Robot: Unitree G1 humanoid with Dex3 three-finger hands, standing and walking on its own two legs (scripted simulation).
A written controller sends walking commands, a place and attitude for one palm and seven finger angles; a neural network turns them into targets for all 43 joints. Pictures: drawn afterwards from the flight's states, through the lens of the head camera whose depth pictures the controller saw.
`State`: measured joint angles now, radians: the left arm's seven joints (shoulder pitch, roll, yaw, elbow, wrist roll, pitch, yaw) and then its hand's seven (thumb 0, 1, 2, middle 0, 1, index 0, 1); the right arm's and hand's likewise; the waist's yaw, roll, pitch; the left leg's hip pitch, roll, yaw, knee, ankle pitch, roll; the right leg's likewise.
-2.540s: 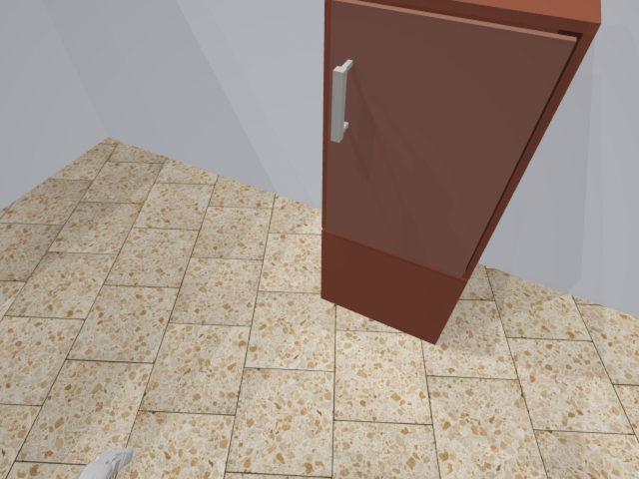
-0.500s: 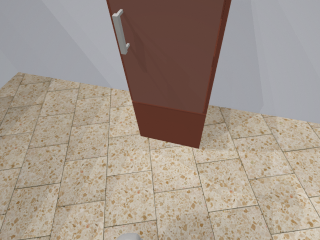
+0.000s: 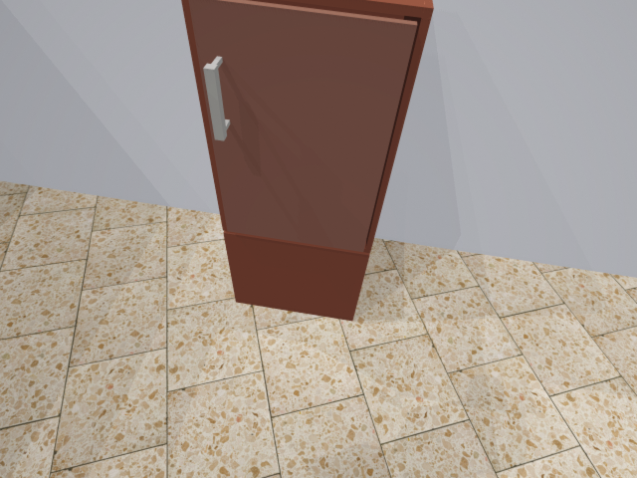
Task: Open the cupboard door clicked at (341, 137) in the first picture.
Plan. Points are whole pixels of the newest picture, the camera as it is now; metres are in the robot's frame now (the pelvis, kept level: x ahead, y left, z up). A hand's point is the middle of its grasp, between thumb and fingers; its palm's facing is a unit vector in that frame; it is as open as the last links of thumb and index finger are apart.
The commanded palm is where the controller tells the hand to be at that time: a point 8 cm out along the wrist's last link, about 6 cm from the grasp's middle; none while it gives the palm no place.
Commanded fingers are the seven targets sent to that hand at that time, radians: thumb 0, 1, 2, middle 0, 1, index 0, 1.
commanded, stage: take the last steps up to it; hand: left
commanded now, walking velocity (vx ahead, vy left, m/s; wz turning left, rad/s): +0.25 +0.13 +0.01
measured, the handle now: (219, 99) +0.75 +0.27 +0.08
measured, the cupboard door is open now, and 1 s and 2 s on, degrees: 0 0 0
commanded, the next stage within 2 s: come to a stop and stand still in 0.56 s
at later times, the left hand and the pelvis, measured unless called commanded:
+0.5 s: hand (194, 460) +0.17 +0.19 -0.16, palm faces -0.05 -0.98 -0.18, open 7.4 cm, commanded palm none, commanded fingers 0.00 0.90 0.90 -0.20 -0.30 -0.20 -0.30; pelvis +0.09 +0.03 +0.00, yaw -2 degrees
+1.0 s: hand (142, 457) +0.17 +0.27 -0.19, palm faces +0.08 -0.98 -0.19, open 7.4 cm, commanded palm none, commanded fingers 0.00 0.90 0.90 -0.20 -0.30 -0.20 -0.30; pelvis +0.18 +0.09 +0.00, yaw +0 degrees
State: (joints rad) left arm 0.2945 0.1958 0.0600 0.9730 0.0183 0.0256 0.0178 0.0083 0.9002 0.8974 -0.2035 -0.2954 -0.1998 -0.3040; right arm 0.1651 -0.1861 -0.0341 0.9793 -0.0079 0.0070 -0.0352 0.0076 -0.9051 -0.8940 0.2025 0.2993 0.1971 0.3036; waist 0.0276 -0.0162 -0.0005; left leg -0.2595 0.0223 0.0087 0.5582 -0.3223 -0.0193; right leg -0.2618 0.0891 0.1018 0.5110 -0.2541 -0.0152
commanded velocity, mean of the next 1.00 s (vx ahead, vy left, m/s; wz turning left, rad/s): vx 0.04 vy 0.01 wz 0.02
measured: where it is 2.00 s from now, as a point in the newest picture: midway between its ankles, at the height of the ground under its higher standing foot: outside the picture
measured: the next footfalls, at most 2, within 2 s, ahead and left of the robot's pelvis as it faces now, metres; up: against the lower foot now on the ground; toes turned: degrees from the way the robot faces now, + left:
right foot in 0.50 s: +0.14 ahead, -0.08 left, +0.00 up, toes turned -8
left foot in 0.84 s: +0.30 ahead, +0.20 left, +0.00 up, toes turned +8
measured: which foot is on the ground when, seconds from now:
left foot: down 0.00-0.50, up 0.52-0.82, down 0.84-1.00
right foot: down 0.00-0.00, up 0.02-0.48, down 0.50-0.86, up 0.88-1.00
